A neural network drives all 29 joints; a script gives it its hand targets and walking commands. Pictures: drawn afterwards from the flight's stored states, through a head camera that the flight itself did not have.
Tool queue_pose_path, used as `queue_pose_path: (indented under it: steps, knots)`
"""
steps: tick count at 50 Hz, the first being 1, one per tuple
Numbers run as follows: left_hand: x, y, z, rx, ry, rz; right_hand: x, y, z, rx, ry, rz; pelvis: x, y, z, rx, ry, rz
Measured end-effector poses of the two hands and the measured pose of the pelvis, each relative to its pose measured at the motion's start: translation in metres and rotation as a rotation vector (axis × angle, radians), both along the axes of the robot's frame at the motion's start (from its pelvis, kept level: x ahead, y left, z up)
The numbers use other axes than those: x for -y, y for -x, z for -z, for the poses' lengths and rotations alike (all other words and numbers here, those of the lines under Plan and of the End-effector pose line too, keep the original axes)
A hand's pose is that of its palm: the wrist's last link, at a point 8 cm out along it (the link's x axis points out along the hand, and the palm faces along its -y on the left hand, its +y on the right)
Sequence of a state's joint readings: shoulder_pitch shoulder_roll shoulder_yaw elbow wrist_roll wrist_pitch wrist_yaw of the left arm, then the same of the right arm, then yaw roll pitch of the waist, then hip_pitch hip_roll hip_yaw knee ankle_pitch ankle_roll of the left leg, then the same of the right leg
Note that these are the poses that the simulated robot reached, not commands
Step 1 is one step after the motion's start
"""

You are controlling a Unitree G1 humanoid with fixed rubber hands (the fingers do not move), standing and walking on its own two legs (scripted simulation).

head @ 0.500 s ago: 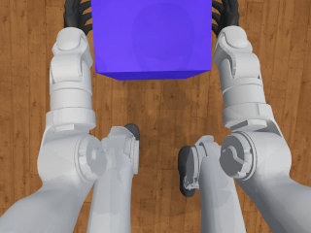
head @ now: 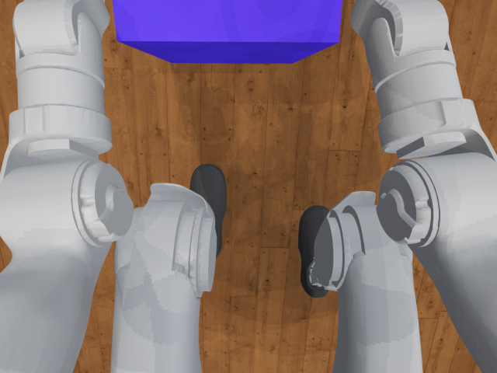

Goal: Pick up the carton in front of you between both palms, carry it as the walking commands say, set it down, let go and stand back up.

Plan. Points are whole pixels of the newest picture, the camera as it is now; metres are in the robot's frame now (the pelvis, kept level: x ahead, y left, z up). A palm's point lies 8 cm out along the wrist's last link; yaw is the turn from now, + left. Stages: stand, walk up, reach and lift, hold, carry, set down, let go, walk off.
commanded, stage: set down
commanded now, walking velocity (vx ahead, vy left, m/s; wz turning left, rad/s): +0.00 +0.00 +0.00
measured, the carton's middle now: out of the picture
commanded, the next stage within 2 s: none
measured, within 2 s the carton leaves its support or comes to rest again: rests again in 0.28 s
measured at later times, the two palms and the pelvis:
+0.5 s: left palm out of the picture +0.52 +0.27 -0.19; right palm out of the picture +0.56 -0.04 -0.19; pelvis -0.01 -0.01 -0.02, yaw -1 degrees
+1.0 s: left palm out of the picture +0.52 +0.27 -0.19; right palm out of the picture +0.56 -0.05 -0.20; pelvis -0.01 -0.01 -0.02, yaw +1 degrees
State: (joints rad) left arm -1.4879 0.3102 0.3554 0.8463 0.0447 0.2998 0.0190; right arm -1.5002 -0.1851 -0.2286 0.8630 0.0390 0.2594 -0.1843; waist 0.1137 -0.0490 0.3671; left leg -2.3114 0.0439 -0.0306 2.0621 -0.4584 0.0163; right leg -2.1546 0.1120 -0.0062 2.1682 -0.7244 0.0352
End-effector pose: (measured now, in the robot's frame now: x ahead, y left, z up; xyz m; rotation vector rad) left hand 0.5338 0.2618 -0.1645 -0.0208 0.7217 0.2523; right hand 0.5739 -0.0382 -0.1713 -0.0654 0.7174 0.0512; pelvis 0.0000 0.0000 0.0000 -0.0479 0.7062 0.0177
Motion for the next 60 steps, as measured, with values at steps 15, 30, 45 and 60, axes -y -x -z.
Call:
queue_pose_path:
  steps: [15,30,45,60]
  knots:
    - [0.001,0.012,0.014,-0.04,0.005,0.035,0.005,0.01,0.016,-0.036,-0.006,-0.036,0.009,0.007,0.013,0.045,-0.02,0.026]
    - [-0.007,0.013,0.023,-0.03,0.029,0.052,0.004,0.011,0.021,-0.011,-0.059,-0.06,0.004,0.013,0.019,0.105,-0.021,0.021]
    - [-0.008,0.014,0.025,-0.021,0.054,0.064,0.006,0.011,0.024,0.008,-0.082,-0.085,0.005,0.013,0.022,0.131,-0.027,0.013]
    - [-0.025,0.019,0.048,-0.04,-0.029,-0.065,0.053,-0.003,0.035,0.007,0.06,-0.032,0.003,0.008,0.022,0.106,-0.029,0.021]
